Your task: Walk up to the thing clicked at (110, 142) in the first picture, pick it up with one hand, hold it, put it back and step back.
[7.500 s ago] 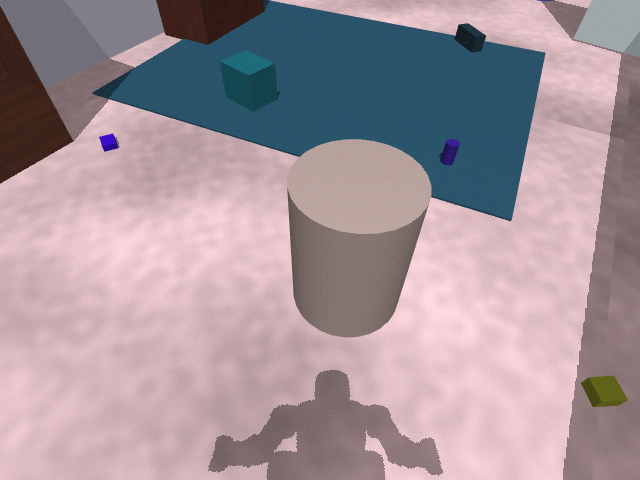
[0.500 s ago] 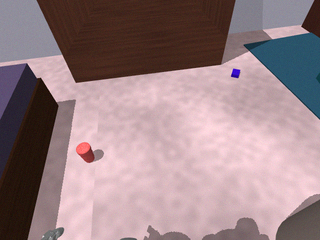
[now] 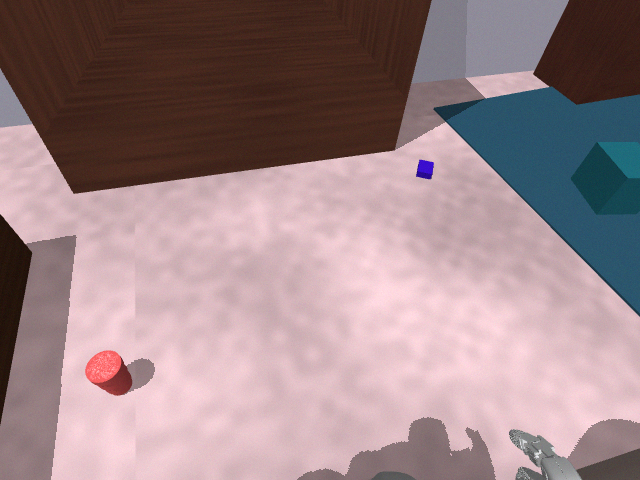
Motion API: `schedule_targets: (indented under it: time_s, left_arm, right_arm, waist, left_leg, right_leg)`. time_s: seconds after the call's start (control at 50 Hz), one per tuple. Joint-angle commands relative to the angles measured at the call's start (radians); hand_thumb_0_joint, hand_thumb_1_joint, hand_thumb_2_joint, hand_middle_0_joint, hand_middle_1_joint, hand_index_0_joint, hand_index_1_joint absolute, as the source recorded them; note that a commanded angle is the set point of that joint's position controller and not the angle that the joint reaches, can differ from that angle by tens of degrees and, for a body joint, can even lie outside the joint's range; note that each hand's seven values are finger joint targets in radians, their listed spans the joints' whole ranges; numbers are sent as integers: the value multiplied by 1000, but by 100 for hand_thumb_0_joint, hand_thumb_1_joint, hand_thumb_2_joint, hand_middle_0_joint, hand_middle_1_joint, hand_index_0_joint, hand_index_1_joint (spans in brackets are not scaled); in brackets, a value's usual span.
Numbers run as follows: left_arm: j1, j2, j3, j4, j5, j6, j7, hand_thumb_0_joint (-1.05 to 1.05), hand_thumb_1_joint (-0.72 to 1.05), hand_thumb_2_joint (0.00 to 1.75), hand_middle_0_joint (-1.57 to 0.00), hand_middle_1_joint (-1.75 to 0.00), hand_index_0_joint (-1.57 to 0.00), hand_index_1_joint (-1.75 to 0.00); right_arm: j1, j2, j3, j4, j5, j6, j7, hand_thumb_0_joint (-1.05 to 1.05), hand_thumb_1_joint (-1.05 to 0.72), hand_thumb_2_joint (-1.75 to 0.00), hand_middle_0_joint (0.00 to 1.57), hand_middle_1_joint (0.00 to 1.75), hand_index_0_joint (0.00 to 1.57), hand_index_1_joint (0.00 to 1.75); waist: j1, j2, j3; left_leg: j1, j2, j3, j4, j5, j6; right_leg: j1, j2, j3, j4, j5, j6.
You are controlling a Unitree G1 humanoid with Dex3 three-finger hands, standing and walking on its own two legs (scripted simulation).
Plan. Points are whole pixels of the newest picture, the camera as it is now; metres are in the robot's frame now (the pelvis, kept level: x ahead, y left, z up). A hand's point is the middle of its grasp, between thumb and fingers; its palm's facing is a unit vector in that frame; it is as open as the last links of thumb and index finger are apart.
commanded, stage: walk up
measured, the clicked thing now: (425, 169) +1.59 -0.55 -0.76
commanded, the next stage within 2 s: none
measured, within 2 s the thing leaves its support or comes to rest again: neither
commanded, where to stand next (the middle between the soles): +0.28 +0.03 m, yaw -31 degrees
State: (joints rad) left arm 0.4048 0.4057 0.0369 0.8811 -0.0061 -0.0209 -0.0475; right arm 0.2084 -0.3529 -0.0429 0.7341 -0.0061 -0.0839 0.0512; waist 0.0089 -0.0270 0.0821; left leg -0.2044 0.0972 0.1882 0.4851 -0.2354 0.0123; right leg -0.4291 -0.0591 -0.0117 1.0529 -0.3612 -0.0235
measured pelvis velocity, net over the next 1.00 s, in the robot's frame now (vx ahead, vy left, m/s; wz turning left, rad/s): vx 0.19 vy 0.07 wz -0.48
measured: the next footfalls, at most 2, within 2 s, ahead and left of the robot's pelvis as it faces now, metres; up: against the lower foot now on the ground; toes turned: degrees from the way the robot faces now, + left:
right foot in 0.24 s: +0.22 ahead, -0.15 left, +0.00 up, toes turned -15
left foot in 0.68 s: +0.31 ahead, +0.13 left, +0.00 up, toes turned -34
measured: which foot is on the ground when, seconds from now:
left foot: down 0.00-0.26, up 0.28-0.66, down 0.68-1.00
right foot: up 0.00-0.22, down 0.24-0.72, up 0.74-1.00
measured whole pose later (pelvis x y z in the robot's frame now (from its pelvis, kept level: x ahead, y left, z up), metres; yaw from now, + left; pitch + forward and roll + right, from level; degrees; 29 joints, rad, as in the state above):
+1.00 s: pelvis +0.19 +0.07 -0.03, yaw -27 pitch -1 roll -1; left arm 0.23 0.43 0.04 0.83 0.02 0.00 0.00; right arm 0.23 -0.42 -0.04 0.79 -0.03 -0.01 0.02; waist -0.03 -0.03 0.13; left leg -0.44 0.12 0.12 0.78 -0.32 0.02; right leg -0.40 0.02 0.03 0.94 -0.55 0.00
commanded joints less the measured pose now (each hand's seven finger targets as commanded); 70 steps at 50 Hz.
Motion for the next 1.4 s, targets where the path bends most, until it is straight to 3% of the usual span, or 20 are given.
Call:
schedule_targets:
  time_s: [0.0, 0.12, 0.2, 0.24, 0.26, 0.38, 0.56, 0.66, 0.7, 0.74, 0.82, 0.94, 1.02, 1.06, 1.1, 1.18, 1.26, 1.3, 1.32, 1.38]
  left_arm:
    - [14, 158, 59, -96, -10, -22, -5, 0, 90, 90, -20, -30, -20, -30]
    - [-28, 155, 74, -100, 0, -37, -5, 0, 90, 90, -20, -30, -20, -30]
    - [165, 246, 113, -51, 13, -57, 24, 0, 90, 90, -20, -30, -20, -30]
    - [229, 402, 155, -77, 18, -75, 60, 0, 90, 90, -20, -30, -20, -30]
    - [199, 405, 145, -100, 4, -75, 63, 0, 90, 90, -20, -30, -20, -30]
    - [32, 305, 109, -131, -1, -92, 90, 0, 90, 90, -20, -30, -20, -30]
    - [-26, 277, 78, -183, 23, -73, 93, 0, 90, 90, -20, -30, -20, -30]
    - [-80, 224, 54, -217, 0, -27, 101, 0, 90, 90, -20, -30, -20, -30]
    - [-4, 174, 37, -199, -10, -12, 113, 0, 90, 90, -20, -30, -20, -30]
    - [-33, 250, 48, -153, 2, -4, 125, 0, 90, 90, -20, -30, -20, -30]
    - [-48, 227, 66, -113, -5, 9, 82, 0, 90, 90, -20, -30, -20, -30]
    - [-121, 218, 74, -106, 29, -1, 59, 0, 90, 90, -20, -30, -20, -30]
    - [-28, 189, 87, -48, 43, -20, 60, 0, 90, 90, -20, -30, -20, -30]
    - [-31, 289, 116, -62, 57, -36, 68, 0, 90, 90, -20, -30, -20, -30]
    - [-140, 329, 108, -97, 43, -26, 62, 0, 90, 90, -20, -30, -20, -30]
    - [-134, 234, 76, -88, 31, -34, 63, 0, 90, 90, -20, -30, -20, -30]
    - [-213, 228, 60, -106, 16, -15, 49, 0, 90, 90, -20, -30, -20, -30]
    - [-195, 128, 32, -115, 1, -9, 51, 0, 90, 90, -20, -30, -20, -30]
    - [-163, 217, 57, -83, 13, 2, 66, 0, 90, 90, -20, -30, -20, -30]
    - [-127, 227, 68, -25, 20, -6, 47, 0, 90, 90, -20, -30, -20, -30]
  right_arm:
    - [37, -281, -94, -65, 3, -6, -24, 0, -90, -90, 20, 30, 20, 30]
    - [5, -295, -95, -95, -8, 22, -9, 0, -90, -90, 20, 30, 20, 30]
    - [-59, -255, -80, -129, -15, 55, -2, 0, -90, -90, 20, 30, 20, 30]
    - [62, -159, -41, -136, -10, 64, 3, 0, -90, -90, 20, 30, 20, 30]
    - [36, -261, -65, -132, -11, 76, 4, 0, -90, -90, 20, 30, 20, 30]
    - [93, -265, -79, -52, -13, 102, 2, 0, -90, -90, 20, 30, 20, 30]
    - [25, -235, -85, -29, -1, 98, -27, 0, -90, -90, 20, 30, 20, 30]
    - [163, -272, -101, 35, -13, 64, -47, 0, -90, -90, 20, 30, 20, 30]
    - [105, -368, -116, 2, -13, 56, -50, 0, -90, -90, 20, 30, 20, 30]
    - [22, -382, -123, -14, -3, 62, -52, 0, -90, -90, 20, 30, 20, 30]
    - [-15, -349, -95, -6, -20, 57, -59, 0, -90, -90, 20, 30, 20, 30]
    - [82, -363, -100, 2, -27, 52, -55, 0, -90, -90, 20, 30, 20, 30]
    - [4, -325, -74, -10, -20, 62, -47, 0, -90, -90, 20, 30, 20, 30]
    - [33, -188, -28, -21, -3, 57, -50, 0, -90, -90, 20, 30, 20, 30]
    - [-48, -285, -59, -4, -12, 54, -73, 0, -90, -90, 20, 30, 20, 30]
    - [7, -253, -43, 60, 3, 31, -64, 0, -90, -90, 20, 30, 20, 30]
    - [129, -255, -53, 120, -5, 9, -71, 0, -90, -90, 20, 30, 20, 30]
    - [171, -378, -81, 126, -23, -5, -77, 0, -90, -90, 20, 30, 20, 30]
    - [118, -417, -96, 110, -14, -1, -71, 0, -90, -90, 20, 30, 20, 30]
    - [2, -334, -67, 83, -21, 5, -67, 0, -90, -90, 20, 30, 20, 30]
  waist:
    - [-38, 211, 2]
    - [-35, 192, -16]
    - [94, -20, -120]
    - [103, -338, -105]
    - [97, -202, -95]
    - [-11, -74, -38]
    - [3, -153, -88]
    - [-58, -14, -145]
    - [-15, 215, -150]
    - [-16, 247, -108]
    - [-6, 284, -64]
    - [-59, 228, -127]
    - [24, 170, -117]
    - [28, -185, -100]
    - [20, -128, -18]
    - [-2, -123, -45]
    - [-67, -106, -121]
    - [-79, 199, -142]
    - [-59, 174, -98]
    - [-5, 128, 9]
  left_leg:
    - [143, 222, -91, -211, 202, 172]
    - [20, 219, 3, -101, 145, 173]
    - [-158, 128, 37, 288, -56, 130]
    - [-456, -59, -29, 737, -358, 26]
    - [-497, -54, -180, 799, -356, 2]
    - [-364, 51, -236, 687, -110, 5]
    - [-208, -11, -181, 424, -28, -16]
    - [28, -31, -219, 55, 95, 40]
    - [41, 310, -594, -17, 371, 189]
    - [-90, 354, -638, -44, 237, 294]
    - [-138, 150, -364, -10, 44, 173]
    - [26, 241, -427, -4, -59, 230]
    - [-148, 190, -267, 157, 34, 153]
    - [-425, 25, -128, 473, -173, 18]
    - [-336, 12, -187, 501, -384, 9]
    - [-281, -23, -165, 329, -193, 13]
    - [51, -72, -138, 61, -10, 35]
    - [179, 254, -645, -154, -107, 170]
    - [85, 373, -747, -192, -237, 273]
    - [-98, 238, -515, -192, -306, 206]
  right_leg:
    - [-152, -69, -27, -141, 86, 23]
    - [40, -42, -98, -355, 208, 14]
    - [381, 13, -75, -432, 161, -26]
    - [477, -275, 558, -722, -132, -142]
    - [443, -354, 789, -792, -108, -236]
    - [180, -165, 314, -697, 181, -141]
    - [51, -112, 182, -487, 625, -166]
    - [-54, -14, 167, -175, 389, -77]
    - [-181, 157, 116, 133, -220, 0]
    - [-149, 86, 150, 237, -244, 5]
    - [-102, 81, 99, 121, -108, -3]
    - [-71, 74, 13, -152, -220, 19]
    - [214, 96, -25, -534, 1, -26]
    - [351, -165, 506, -670, 80, -132]
    - [105, -273, 571, -627, 152, -281]
    - [217, -109, 327, -538, 459, -179]
    - [58, -47, 209, -398, 367, -119]
    - [-176, 115, 80, -114, -20, -9]
    - [-172, 72, 104, -29, -244, -8]
    - [-65, 22, 109, -105, -174, -12]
